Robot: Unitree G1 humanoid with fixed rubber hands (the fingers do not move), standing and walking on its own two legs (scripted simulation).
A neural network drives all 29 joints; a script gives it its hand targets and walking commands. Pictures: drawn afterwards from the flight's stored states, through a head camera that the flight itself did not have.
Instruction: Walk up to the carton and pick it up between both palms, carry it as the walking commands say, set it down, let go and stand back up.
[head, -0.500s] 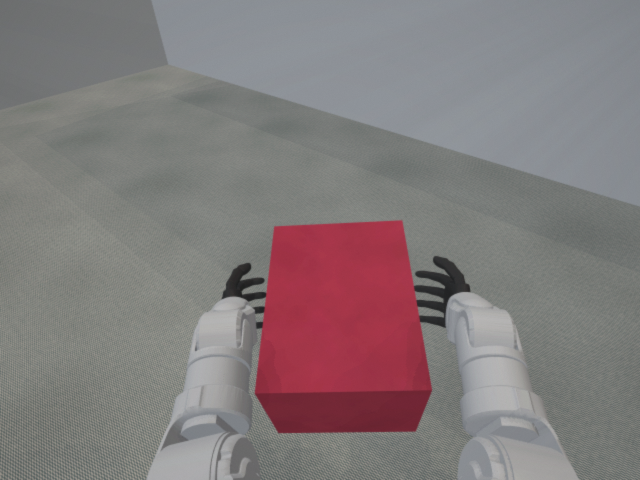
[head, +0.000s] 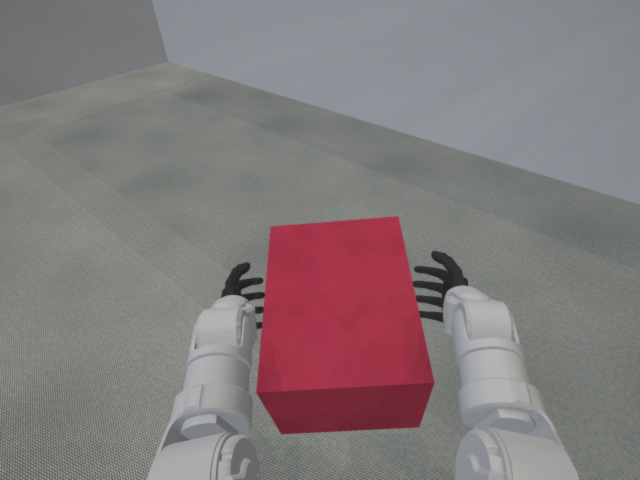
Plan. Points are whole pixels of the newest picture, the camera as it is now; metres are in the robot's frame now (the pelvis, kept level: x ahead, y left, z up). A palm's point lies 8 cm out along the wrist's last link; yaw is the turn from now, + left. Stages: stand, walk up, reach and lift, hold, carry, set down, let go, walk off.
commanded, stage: reach and lift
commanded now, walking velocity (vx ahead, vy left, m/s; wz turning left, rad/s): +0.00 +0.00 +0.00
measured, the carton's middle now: (341, 322) +0.36 -0.01 -0.02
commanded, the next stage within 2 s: hold in 0.92 s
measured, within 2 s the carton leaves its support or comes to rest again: neither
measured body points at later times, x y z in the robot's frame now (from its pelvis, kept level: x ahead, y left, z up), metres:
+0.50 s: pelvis +0.00 +0.01 +0.00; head -0.07 +0.01 +0.45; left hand +0.33 +0.14 +0.07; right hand +0.32 -0.16 +0.06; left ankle +0.04 +0.13 -0.73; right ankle +0.04 -0.15 -0.73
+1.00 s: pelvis +0.00 +0.01 +0.00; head -0.08 +0.01 +0.45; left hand +0.32 +0.14 +0.07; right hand +0.31 -0.16 +0.06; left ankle +0.04 +0.13 -0.73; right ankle +0.04 -0.15 -0.73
